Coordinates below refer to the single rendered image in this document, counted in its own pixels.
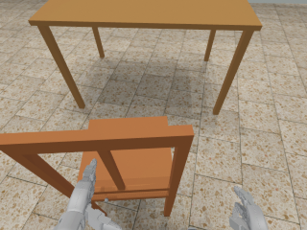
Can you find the robot left forearm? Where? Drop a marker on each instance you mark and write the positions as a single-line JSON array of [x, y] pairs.
[[71, 220]]

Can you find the left robot hand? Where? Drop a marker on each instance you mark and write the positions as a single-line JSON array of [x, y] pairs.
[[81, 196]]

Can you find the table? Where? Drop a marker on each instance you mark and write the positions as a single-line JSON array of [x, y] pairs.
[[214, 15]]

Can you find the right robot hand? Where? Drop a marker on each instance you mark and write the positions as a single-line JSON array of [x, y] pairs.
[[252, 215]]

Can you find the chair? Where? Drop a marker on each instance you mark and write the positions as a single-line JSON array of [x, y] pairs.
[[134, 157]]

